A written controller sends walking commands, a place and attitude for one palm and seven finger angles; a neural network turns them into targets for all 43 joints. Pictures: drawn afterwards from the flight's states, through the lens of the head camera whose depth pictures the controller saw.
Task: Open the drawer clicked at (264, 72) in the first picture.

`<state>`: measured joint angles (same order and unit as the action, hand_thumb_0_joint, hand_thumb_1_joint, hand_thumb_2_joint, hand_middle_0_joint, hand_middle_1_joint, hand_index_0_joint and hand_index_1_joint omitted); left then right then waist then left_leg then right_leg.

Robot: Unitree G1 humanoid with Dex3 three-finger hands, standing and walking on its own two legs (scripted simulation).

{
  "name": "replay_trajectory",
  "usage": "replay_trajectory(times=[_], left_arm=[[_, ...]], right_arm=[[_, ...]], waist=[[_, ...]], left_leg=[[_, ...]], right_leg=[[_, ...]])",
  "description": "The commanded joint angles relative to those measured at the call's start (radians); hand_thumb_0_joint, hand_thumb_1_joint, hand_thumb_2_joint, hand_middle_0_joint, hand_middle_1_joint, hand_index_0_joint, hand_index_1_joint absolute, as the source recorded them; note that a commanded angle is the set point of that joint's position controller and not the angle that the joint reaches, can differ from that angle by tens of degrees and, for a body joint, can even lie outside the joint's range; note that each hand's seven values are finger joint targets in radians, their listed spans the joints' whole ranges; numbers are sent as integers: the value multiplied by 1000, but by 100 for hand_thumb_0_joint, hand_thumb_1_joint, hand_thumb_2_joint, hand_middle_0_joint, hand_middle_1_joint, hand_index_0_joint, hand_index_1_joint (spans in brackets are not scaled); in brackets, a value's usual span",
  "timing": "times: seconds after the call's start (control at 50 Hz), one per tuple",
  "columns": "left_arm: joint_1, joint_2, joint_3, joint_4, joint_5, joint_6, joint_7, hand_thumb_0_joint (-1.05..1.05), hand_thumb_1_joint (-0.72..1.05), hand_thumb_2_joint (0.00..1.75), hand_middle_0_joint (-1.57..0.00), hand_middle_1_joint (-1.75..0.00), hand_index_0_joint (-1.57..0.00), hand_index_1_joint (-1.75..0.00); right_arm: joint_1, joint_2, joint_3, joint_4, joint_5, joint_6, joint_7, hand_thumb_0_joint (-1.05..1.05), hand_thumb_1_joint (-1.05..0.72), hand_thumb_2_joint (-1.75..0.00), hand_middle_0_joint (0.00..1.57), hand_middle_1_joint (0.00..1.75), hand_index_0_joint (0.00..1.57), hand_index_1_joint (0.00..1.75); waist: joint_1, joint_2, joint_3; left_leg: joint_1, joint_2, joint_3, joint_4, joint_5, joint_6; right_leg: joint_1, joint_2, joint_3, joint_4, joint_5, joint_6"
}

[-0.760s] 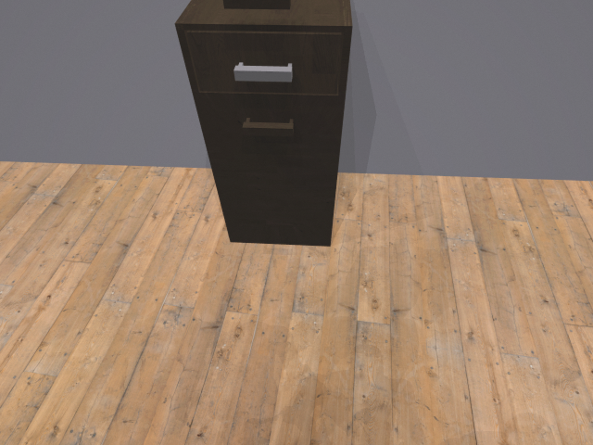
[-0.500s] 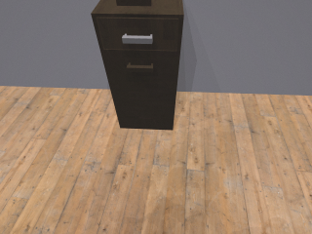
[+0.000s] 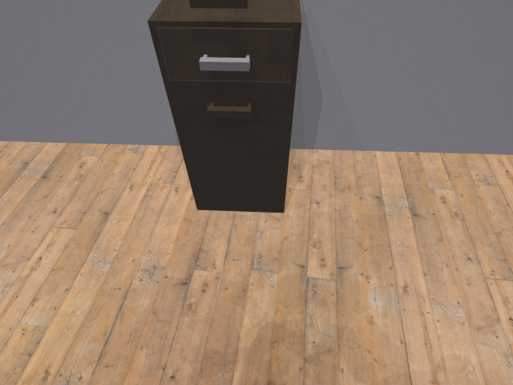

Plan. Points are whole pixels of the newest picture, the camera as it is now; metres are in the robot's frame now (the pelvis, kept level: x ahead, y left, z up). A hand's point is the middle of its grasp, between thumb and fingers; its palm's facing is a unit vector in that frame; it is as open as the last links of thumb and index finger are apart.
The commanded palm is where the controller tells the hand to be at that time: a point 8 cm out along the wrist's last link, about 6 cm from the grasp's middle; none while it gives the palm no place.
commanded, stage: look at it before walking up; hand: left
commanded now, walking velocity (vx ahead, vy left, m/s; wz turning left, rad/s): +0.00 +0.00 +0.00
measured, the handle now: (225, 60) +0.97 +0.14 +0.02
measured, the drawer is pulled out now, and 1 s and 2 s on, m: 0.00 0.00 0.00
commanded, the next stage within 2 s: take the last steps up to it in 0.08 s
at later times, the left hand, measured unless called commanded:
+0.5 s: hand out of the picture +0.05 +0.20 -0.19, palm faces +0.01 -0.98 -0.21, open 7.4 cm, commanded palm none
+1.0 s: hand out of the picture +0.15 +0.13 -0.19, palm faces +0.05 -0.99 -0.14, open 7.4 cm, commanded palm none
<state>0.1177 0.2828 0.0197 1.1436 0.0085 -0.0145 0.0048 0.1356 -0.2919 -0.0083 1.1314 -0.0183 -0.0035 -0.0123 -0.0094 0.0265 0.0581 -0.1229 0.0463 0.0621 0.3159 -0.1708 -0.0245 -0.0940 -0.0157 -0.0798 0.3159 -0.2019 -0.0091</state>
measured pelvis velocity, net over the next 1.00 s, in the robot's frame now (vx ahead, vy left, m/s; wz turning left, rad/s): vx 0.18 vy -0.03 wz -0.01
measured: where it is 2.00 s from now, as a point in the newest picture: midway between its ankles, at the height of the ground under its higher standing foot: (281, 340)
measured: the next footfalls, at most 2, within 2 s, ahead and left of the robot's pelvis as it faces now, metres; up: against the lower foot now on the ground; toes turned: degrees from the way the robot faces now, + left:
right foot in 0.72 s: +0.14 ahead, -0.12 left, +0.00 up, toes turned -8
left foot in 1.06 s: +0.31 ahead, +0.11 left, +0.00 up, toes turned +9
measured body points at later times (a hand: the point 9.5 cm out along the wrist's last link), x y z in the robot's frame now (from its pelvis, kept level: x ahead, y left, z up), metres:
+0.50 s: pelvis +0.04 +0.00 -0.01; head +0.05 +0.01 +0.44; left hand +0.05 +0.25 -0.17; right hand +0.04 -0.23 -0.17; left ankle +0.00 +0.13 -0.75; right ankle -0.02 -0.11 -0.75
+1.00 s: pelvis +0.18 -0.03 -0.01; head +0.23 -0.02 +0.44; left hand +0.15 +0.18 -0.18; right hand +0.22 -0.26 -0.16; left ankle +0.23 +0.11 -0.73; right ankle +0.10 -0.11 -0.75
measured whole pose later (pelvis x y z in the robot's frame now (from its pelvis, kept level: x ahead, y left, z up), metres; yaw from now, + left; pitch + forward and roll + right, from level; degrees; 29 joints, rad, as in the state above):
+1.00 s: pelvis +0.18 -0.03 -0.01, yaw -1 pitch +1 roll +1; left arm 0.32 0.13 0.04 1.14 0.02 -0.05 0.00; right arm 0.20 -0.15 -0.05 1.07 -0.03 -0.02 0.01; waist 0.00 -0.04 0.07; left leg -0.42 0.11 0.13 0.70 -0.33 -0.02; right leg -0.08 -0.01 -0.12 0.44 -0.37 -0.04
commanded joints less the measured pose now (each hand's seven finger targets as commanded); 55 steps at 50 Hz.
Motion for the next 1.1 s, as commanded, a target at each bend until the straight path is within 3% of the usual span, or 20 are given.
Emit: replay_trajectory(times=[0.0, 0.18, 0.24, 0.36, 0.5, 0.54, 0.58, 0.62, 0.66, 0.68, 0.7, 0.72, 0.74, 0.8, 0.94, 1.0, 1.02, 1.04, 1.06, 1.08], left_arm=[[-18, 202, 37, -54, 2, -24, 13, 0, 90, 90, -20, -30, -20, -30], [-25, 216, 35, -57, 2, -25, 13, 0, 90, 90, -20, -30, -20, -30], [36, 97, 7, -22, 0, -3, 16, 0, 90, 90, -20, -30, -20, -30], [95, 116, 32, -16, 7, 10, -1, 0, 90, 90, -20, -30, -20, -30], [158, 34, 44, -21, 4, -7, -4, 0, 90, 90, -20, -30, -20, -30], [79, -13, 34, -64, 3, -14, -5, 0, 90, 90, -20, -30, -20, -30], [-27, -24, 35, -114, 2, -20, -6, 0, 90, 90, -20, -30, -20, -30], [-27, -45, 38, -128, 2, -25, -15, 0, 90, 90, -20, -30, -20, -30], [148, -51, 54, -80, 2, -29, -31, 0, 90, 90, -20, -30, -20, -30], [325, 1, 72, -25, 4, -32, -29, 0, 90, 90, -20, -30, -20, -30], [493, 100, 97, 26, 8, -38, -11, 0, 90, 90, -20, -30, -20, -30], [487, 90, 85, 28, -4, -31, 3, 0, 90, 90, -20, -30, -20, -30], [395, 69, 77, 8, -3, -22, 7, 0, 90, 90, -20, -30, -20, -30], [226, -7, 56, -56, 20, -28, 22, 0, 90, 90, -20, -30, -20, -30], [303, 15, 59, -14, 11, -55, 7, 0, 90, 90, -20, -30, -20, -30], [269, -9, 56, -19, -2, -57, 2, 0, 90, 90, -20, -30, -20, -30], [270, -53, 50, -46, 0, -56, -2, 0, 90, 90, -20, -30, -20, -30], [198, -78, 34, -90, -6, -61, -7, 0, 90, 90, -20, -30, -20, -30], [120, -62, 40, -123, 5, -54, 1, 0, 90, 90, -20, -30, -20, -30], [93, -69, 43, -140, 16, -51, 3, 0, 90, 90, -20, -30, -20, -30]], right_arm=[[-7, -177, -35, -50, 2, -16, -9, 0, -90, -90, 20, 30, 20, 30], [-20, -187, -34, -52, 4, -16, -8, 0, -90, -90, 20, 30, 20, 30], [45, -58, -5, -18, -5, 5, -3, 0, -90, -90, 20, 30, 20, 30], [85, -35, -13, -17, -17, 7, 5, 0, -90, -90, 20, 30, 20, 30], [239, -21, -33, 23, -12, -25, -14, 0, -90, -90, 20, 30, 20, 30], [389, -55, -53, 67, -20, -27, -28, 0, -90, -90, 20, 30, 20, 30], [488, -45, -52, 92, -30, -27, -37, 0, -90, -90, 20, 30, 20, 30], [435, -26, -51, 75, -30, -34, -36, 0, -90, -90, 20, 30, 20, 30], [293, -16, -45, 34, -21, -36, -34, 0, -90, -90, 20, 30, 20, 30], [251, 6, -41, 8, -6, -39, -28, 0, -90, -90, 20, 30, 20, 30], [193, 80, -32, -47, 12, -47, -19, 0, -90, -90, 20, 30, 20, 30], [132, 42, -44, -78, 8, -37, -16, 0, -90, -90, 20, 30, 20, 30], [141, 50, -53, -62, 5, -30, -9, 0, -90, -90, 20, 30, 20, 30], [124, 125, -51, -57, -9, -5, 8, 0, -90, -90, 20, 30, 20, 30], [97, 143, -41, -95, -4, -31, 27, 0, -90, -90, 20, 30, 20, 30], [251, 73, -55, -46, -11, -57, 6, 0, -90, -90, 20, 30, 20, 30], [378, -26, -82, -18, -19, -64, -7, 0, -90, -90, 20, 30, 20, 30], [492, -106, -97, 1, -25, -58, -19, 0, -90, -90, 20, 30, 20, 30], [483, -106, -95, 0, -28, -46, -21, 0, -90, -90, 20, 30, 20, 30], [410, -95, -91, -20, -26, -49, -13, 0, -90, -90, 20, 30, 20, 30]], waist=[[0, -31, -83], [1, -22, -80], [-5, -29, -67], [5, -79, 66], [-30, 80, 13], [-86, 208, 21], [-123, 200, 60], [-87, 155, 79], [27, 116, -2], [105, -45, -86], [163, -376, -127], [154, -336, -72], [120, -222, -9], [34, -154, 185], [28, -102, 12], [-68, -31, -96], [-117, 131, -181], [-161, 283, -208], [-158, 153, -135], [-128, 129, -52]], left_leg=[[50, 96, -91, -37, 154, 31], [53, 97, -90, -37, 177, 30], [45, 82, -64, -21, 15, 13], [-106, 41, -17, 70, -222, 21], [27, 127, -83, 132, 153, 68], [221, 271, -280, 68, 428, 168], [303, 351, -353, 60, 631, 231], [191, 333, -289, 48, 476, 201], [-54, 212, -116, 164, 257, 109], [-231, 108, -19, 361, 123, 69], [-454, -22, 92, 643, -276, 24], [-501, 9, -3, 804, -449, 29], [-519, 52, -29, 844, -447, 25], [-451, 113, -32, 780, -319, 11], [-295, 33, 106, 330, -125, 5], [65, 16, 125, 136, 44, 44], [304, 222, -162, 143, 155, 140], [391, 455, -422, 42, 343, 280], [325, 495, -447, 19, 333, 322], [158, 464, -383, -20, 159, 288]], right_leg=[[-8, -123, 104, -63, 179, -27], [0, -128, 100, -62, 213, -26], [-31, -113, 95, -63, -23, -11], [-107, -119, 141, -54, -324, -58], [-146, -56, 15, 252, 43, -55], [-392, 8, -69, 480, -159, -23], [-564, -25, -4, 600, -395, -29], [-482, -55, 15, 518, -368, -38], [-85, -14, -47, 216, -156, -38], [194, -40, 13, 118, -68, -51], [332, -313, 386, -42, -31, -137], [248, -401, 482, -90, -27, -189], [154, -393, 447, -120, -217, -238], [-200, -347, 340, -156, -275, -210], [20, -222, 132, -26, 233, -167], [-63, -134, 28, 277, 506, -86], [-310, -48, -20, 507, 246, -27], [-494, 28, -52, 804, -366, -1], [-564, -9, 53, 936, -421, -17], [-574, -42, 68, 953, -386, -15]])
